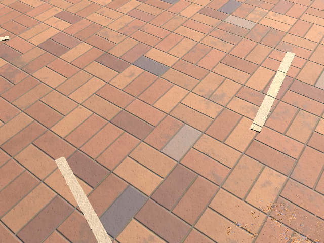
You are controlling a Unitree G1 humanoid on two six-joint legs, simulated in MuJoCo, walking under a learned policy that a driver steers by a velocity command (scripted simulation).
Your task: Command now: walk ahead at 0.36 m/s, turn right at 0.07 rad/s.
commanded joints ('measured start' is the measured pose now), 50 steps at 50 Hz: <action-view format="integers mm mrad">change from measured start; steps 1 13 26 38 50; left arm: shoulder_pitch -10 -80 -359 -44 2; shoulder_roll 200 151 43 128 178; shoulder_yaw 57 34 -1 35 45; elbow -46 -76 -148 -39 53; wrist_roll -10 -11 -9 2 -6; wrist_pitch -19 -55 -62 -46 -64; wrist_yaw -6 -14 -52 -32 -16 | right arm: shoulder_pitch -125 133 252 107 -116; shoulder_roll -68 -109 -141 -121 -24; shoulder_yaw -4 -4 -5 12 35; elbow -98 -49 28 -50 -103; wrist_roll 6 -19 0 20 -8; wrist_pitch -31 -57 -36 -66 -43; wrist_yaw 10 12 -19 -10 -1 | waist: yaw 29 -90 -136 20 21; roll -129 71 45 -49 -55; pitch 71 47 112 -63 74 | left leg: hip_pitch -61 501 447 -250 -116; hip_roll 0 223 142 26 45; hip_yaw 6 -429 -80 -81 -10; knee -79 -509 -562 564 -48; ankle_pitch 1 -241 289 -169 314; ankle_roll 15 257 220 68 1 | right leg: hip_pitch -25 -724 -551 160 -69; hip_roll -276 -127 -88 -317 -197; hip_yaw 240 53 -39 373 37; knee -145 848 269 -34 -179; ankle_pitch -192 -104 322 21 207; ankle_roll -178 11 56 -213 -167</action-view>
